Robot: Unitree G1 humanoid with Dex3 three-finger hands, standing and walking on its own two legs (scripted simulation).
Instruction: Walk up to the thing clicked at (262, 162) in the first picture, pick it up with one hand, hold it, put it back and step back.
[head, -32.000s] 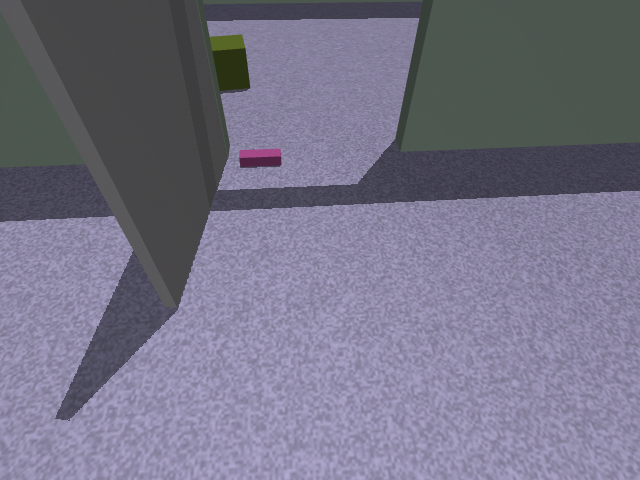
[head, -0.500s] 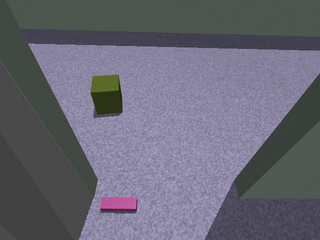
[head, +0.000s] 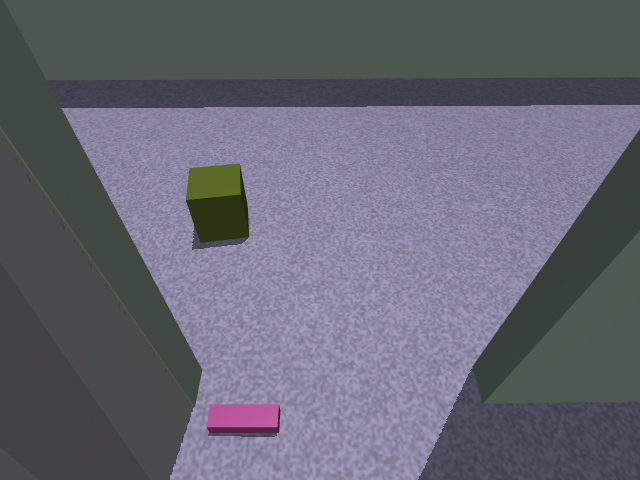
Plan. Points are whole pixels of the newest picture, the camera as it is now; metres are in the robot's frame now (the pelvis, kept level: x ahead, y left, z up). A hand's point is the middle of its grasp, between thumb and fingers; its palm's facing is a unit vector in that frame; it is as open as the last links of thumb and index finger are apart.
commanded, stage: stand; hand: left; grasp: from above
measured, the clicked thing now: (244, 418) +0.42 +0.23 -0.75
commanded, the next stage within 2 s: step back in 1.58 s
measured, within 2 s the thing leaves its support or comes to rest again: neither
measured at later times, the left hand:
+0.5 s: hand out of the picture +0.07 +0.23 -0.16, palm faces +0.01 -0.94 -0.33, open 7.4 cm
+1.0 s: hand out of the picture +0.09 +0.23 -0.15, palm faces +0.00 -0.94 -0.33, open 7.4 cm
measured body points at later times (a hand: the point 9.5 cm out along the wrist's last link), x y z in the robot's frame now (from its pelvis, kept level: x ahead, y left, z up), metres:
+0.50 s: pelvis +0.00 -0.01 +0.00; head +0.01 -0.02 +0.45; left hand +0.07 +0.28 -0.13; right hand +0.07 -0.30 -0.14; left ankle +0.02 +0.13 -0.75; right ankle +0.01 -0.14 -0.75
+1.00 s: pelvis +0.01 -0.01 +0.00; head +0.01 -0.02 +0.45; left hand +0.09 +0.28 -0.13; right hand +0.08 -0.31 -0.14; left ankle +0.02 +0.13 -0.75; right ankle +0.01 -0.14 -0.75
